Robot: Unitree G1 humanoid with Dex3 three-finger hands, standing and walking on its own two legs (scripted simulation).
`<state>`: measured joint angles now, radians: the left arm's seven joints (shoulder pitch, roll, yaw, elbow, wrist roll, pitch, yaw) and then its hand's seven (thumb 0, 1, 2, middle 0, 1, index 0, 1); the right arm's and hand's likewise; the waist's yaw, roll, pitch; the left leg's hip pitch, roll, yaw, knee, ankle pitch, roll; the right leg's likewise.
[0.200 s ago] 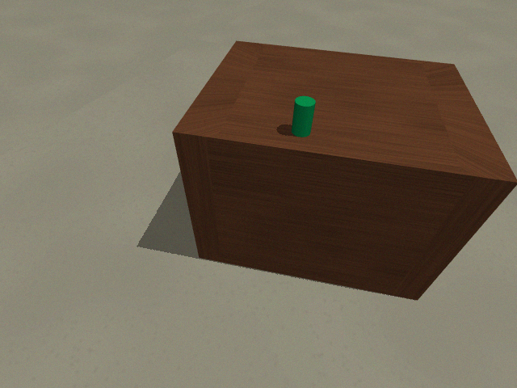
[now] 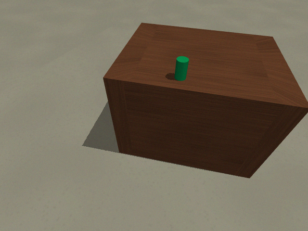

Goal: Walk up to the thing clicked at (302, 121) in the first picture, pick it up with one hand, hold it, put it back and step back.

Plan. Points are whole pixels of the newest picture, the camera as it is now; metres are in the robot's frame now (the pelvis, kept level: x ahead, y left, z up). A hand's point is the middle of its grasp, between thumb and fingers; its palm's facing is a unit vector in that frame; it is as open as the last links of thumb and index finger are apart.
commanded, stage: stand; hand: left
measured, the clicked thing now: (181, 68) +0.86 -0.13 -0.03
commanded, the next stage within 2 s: walk up in 0.92 s
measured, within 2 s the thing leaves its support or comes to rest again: neither
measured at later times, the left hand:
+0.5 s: hand out of the picture +0.08 +0.25 -0.16, palm faces -0.02 -0.94 -0.34, open 7.4 cm
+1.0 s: hand out of the picture +0.08 +0.25 -0.16, palm faces -0.05 -0.94 -0.33, open 7.4 cm
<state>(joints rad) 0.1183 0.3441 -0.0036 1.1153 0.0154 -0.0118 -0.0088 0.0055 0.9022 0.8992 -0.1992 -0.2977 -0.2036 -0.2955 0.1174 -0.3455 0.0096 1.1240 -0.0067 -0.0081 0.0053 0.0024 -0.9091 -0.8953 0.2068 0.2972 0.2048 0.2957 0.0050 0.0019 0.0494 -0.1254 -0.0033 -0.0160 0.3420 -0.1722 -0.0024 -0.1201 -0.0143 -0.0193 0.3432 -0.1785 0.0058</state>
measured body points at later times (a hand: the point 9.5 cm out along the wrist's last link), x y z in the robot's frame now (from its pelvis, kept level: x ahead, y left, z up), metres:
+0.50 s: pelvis +0.01 +0.00 +0.00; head +0.01 +0.00 +0.45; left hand +0.08 +0.30 -0.13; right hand +0.09 -0.30 -0.13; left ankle +0.01 +0.12 -0.75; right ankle +0.01 -0.12 -0.75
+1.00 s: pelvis +0.01 -0.01 +0.00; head +0.02 -0.01 +0.45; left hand +0.08 +0.30 -0.13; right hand +0.08 -0.31 -0.13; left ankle +0.01 +0.12 -0.75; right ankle +0.00 -0.12 -0.73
